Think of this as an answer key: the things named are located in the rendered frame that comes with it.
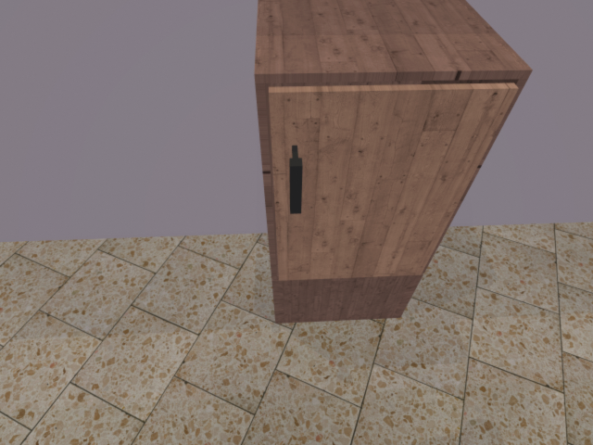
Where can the cupboard door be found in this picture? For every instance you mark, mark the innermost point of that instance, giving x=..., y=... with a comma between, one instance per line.
x=384, y=168

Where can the handle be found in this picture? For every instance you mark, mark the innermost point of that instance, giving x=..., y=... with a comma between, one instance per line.
x=295, y=182

